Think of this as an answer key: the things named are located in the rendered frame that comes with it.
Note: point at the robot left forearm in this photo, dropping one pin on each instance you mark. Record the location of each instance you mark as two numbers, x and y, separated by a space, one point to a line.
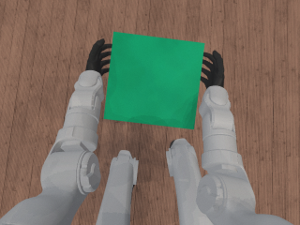
80 128

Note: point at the left robot hand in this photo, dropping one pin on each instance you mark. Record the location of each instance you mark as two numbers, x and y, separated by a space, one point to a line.
96 55

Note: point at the right robot hand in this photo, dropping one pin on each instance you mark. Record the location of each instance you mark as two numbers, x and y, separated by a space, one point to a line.
216 74

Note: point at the robot thigh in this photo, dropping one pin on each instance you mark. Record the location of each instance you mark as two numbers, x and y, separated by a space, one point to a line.
116 203
184 168

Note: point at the robot right upper arm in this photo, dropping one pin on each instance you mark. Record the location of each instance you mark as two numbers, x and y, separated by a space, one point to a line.
229 200

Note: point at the robot right forearm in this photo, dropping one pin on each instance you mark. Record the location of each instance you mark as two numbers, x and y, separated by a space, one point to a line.
220 153

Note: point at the carton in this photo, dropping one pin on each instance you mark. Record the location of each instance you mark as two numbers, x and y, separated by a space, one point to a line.
154 80

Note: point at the robot left upper arm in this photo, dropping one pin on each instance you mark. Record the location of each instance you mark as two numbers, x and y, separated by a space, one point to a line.
67 178

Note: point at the robot right thigh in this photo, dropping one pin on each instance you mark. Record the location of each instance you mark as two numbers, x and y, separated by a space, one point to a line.
184 168

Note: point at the robot left thigh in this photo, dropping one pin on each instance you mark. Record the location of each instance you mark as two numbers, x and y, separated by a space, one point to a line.
116 203

